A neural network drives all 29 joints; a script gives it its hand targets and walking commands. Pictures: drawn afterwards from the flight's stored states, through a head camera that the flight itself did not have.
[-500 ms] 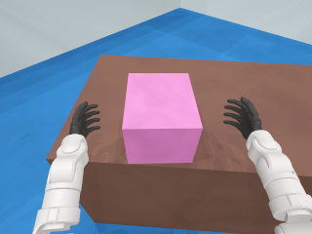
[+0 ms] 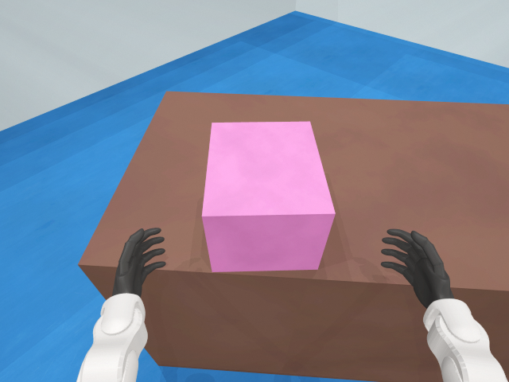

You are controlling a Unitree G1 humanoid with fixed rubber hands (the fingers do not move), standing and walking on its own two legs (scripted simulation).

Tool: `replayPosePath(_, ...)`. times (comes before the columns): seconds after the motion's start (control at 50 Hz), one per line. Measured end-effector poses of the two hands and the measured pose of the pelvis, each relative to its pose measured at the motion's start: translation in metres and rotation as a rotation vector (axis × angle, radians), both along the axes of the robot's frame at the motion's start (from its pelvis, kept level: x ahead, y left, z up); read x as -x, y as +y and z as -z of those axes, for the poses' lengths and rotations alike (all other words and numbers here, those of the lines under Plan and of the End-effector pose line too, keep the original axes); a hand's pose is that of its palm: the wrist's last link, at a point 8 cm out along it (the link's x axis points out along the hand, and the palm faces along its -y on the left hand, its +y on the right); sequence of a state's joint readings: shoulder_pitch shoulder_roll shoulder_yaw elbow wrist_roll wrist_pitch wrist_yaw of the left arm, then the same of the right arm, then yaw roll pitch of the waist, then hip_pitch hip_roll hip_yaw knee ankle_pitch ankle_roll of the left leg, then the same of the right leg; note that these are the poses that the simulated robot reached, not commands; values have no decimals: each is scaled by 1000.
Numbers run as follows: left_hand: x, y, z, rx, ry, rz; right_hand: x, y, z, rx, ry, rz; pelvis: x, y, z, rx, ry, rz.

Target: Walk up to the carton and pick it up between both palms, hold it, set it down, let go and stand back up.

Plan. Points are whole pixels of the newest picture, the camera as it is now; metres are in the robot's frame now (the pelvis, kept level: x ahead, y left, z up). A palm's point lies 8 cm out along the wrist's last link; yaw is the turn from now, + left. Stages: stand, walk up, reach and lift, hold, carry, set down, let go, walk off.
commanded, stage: set down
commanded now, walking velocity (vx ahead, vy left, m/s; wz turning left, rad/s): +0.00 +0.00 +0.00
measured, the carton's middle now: (263, 193) +0.45 +0.01 +0.02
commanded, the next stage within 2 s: let go in 1.22 s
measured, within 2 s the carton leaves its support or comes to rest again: neither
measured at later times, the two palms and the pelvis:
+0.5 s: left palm (128, 321) +0.21 +0.22 +0.00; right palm (411, 324) +0.21 -0.21 +0.00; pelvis +0.02 +0.01 +0.00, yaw +0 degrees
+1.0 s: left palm (124, 351) +0.18 +0.23 -0.05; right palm (405, 352) +0.19 -0.21 -0.05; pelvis +0.01 +0.01 +0.00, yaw +0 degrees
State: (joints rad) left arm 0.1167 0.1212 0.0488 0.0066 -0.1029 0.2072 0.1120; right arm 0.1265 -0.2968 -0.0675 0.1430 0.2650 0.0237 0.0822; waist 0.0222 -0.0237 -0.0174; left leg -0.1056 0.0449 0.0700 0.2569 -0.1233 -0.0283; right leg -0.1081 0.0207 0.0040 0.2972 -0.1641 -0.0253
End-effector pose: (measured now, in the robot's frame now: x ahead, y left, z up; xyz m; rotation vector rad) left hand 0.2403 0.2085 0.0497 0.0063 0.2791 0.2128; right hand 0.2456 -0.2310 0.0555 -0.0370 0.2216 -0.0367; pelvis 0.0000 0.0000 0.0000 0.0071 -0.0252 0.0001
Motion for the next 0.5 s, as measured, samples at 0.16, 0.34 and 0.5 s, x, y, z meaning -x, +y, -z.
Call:
replayPosePath(0.16,13,0,18,-13,15,-4,14,10,17,8,34,-21,-8,1,0,1,5,5)
replayPosePath(0.34,27,5,39,-26,91,10,26,16,37,9,96,-2,-19,5,0,3,-9,1)
replayPosePath(0.5,34,8,53,-42,159,38,37,19,51,21,149,18,-24,8,0,6,-20,5)
